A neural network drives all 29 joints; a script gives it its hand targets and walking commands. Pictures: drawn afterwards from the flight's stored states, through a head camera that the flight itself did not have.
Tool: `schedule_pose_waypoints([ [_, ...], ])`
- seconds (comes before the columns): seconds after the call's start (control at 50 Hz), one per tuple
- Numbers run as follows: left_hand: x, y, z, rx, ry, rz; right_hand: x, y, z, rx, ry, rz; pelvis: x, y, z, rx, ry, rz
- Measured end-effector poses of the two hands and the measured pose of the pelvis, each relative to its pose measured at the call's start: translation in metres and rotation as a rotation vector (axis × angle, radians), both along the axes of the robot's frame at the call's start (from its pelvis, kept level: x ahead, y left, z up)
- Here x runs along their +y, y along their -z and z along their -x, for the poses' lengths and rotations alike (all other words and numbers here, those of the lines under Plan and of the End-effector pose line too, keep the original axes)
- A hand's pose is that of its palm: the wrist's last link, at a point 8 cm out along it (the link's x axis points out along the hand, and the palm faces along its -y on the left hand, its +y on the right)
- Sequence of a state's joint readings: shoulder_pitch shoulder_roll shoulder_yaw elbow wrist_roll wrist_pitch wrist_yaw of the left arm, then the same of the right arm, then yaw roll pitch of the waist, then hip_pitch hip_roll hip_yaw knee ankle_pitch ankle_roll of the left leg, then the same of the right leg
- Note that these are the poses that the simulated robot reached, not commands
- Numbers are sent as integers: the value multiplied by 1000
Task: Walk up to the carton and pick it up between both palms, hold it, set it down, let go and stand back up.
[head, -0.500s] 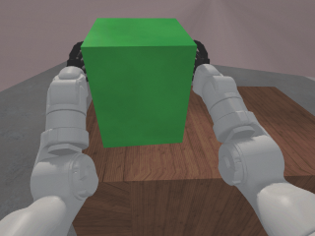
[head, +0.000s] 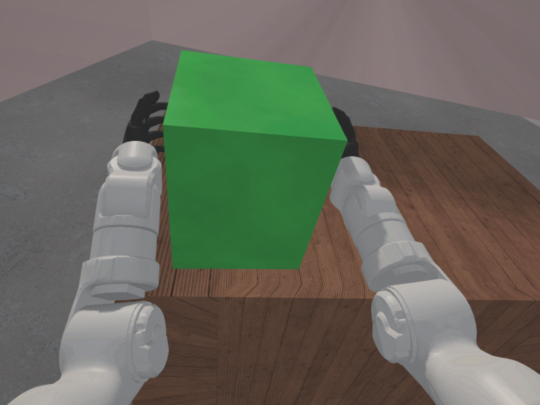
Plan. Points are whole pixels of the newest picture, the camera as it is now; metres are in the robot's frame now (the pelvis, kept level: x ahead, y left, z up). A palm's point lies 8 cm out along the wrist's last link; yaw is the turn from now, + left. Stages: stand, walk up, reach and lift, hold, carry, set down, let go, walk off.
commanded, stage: set down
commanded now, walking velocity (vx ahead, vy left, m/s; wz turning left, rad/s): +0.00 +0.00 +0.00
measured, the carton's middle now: (243, 165) +0.43 +0.01 +0.19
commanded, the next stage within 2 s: none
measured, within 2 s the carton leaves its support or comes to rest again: neither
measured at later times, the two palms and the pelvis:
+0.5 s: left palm (146, 155) +0.42 +0.15 +0.21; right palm (341, 161) +0.41 -0.14 +0.21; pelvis +0.00 +0.00 +0.00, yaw -1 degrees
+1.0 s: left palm (153, 158) +0.43 +0.15 +0.19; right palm (339, 163) +0.43 -0.14 +0.20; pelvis +0.01 -0.01 +0.00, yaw -2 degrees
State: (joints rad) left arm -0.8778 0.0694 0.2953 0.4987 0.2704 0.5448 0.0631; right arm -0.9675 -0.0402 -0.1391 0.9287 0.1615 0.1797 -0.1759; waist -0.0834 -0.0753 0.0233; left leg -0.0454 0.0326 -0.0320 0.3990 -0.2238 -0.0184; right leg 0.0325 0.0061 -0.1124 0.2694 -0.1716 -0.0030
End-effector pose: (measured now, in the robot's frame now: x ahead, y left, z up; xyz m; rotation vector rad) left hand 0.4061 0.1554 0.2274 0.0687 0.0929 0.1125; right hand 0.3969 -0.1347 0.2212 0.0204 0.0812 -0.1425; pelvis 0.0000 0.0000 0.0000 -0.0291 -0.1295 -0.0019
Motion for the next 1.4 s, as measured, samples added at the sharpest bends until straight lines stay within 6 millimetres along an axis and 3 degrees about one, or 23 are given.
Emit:
schedule_pose_waypoints([
  [0.18,-7,-8,-6,16,2,-6,-7,-7,-5,12,3,-18,5,-1,0,12,19,-6],
  [0.56,-7,23,-13,61,-7,43,-7,11,-14,50,0,-16,-3,-2,-3,53,23,-11],
  [0.78,-16,29,-19,85,-5,43,-15,18,-19,73,2,-13,-6,-2,-3,79,35,-17],
  [1.02,-10,36,-29,84,-26,57,-10,27,-34,70,-18,-8,-7,-3,-10,116,35,-21],
  [1.4,-14,76,-42,132,-25,48,-14,62,-48,103,-25,12,-4,-1,-22,168,51,-17],
])
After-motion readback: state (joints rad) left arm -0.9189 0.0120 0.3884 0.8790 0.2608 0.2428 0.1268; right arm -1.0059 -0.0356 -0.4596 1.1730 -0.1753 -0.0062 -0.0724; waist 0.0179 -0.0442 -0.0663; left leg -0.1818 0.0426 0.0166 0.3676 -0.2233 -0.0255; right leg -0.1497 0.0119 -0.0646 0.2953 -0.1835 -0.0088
